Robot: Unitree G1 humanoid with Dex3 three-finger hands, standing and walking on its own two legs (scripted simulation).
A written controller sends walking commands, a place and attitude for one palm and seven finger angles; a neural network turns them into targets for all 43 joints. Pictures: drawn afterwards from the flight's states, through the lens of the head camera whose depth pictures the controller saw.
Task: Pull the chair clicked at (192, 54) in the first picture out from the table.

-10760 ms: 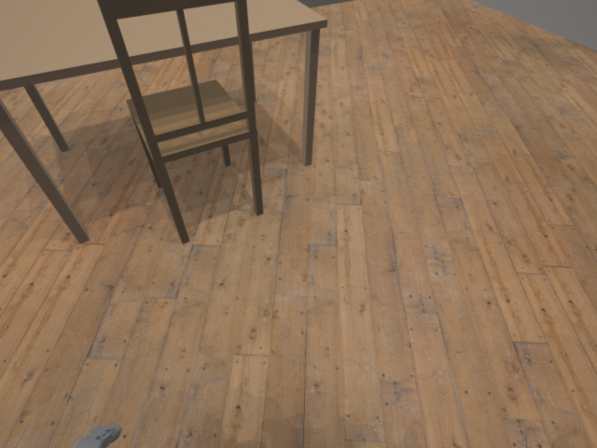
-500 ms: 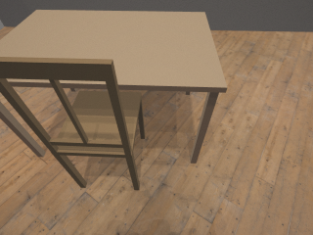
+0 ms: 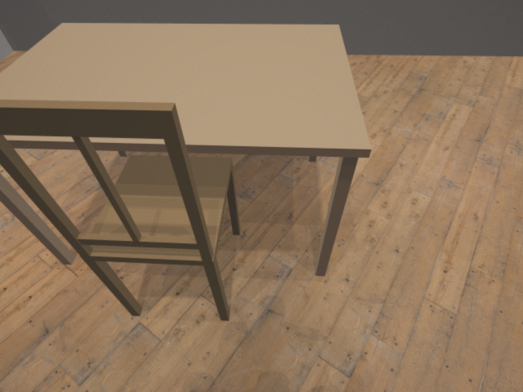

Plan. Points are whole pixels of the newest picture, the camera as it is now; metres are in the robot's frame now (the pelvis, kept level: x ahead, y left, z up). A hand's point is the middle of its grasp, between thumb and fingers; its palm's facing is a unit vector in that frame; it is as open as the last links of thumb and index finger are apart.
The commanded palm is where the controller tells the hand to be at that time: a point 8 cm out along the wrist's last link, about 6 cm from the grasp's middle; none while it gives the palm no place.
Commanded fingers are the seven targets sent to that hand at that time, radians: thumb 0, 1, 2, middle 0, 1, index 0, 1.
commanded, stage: look again from close up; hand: left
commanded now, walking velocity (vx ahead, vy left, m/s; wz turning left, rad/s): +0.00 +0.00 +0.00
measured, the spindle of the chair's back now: (113, 195) +0.50 +0.37 -0.05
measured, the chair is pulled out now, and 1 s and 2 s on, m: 0.00 0.00 0.00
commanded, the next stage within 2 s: shuffle to correct the standing spot in 0.38 s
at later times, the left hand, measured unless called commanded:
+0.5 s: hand out of the picture +0.00 +0.17 -0.17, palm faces +0.04 -0.98 -0.18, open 7.4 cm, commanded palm none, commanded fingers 0.00 0.90 0.90 -0.20 -0.30 -0.20 -0.30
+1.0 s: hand out of the picture +0.07 +0.19 -0.18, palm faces +0.05 -0.98 -0.21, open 7.4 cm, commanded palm none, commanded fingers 0.00 0.90 0.90 -0.20 -0.30 -0.20 -0.30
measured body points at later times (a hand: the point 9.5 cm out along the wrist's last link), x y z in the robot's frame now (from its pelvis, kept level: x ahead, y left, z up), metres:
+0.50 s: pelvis +0.00 +0.00 +0.00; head +0.02 -0.01 +0.45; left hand +0.00 +0.22 -0.16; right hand -0.01 -0.21 -0.16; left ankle -0.03 +0.14 -0.74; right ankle +0.00 -0.11 -0.74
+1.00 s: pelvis +0.07 +0.01 -0.01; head +0.10 +0.00 +0.44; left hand +0.07 +0.24 -0.16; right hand +0.02 -0.19 -0.17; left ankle -0.02 +0.14 -0.72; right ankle +0.03 -0.09 -0.74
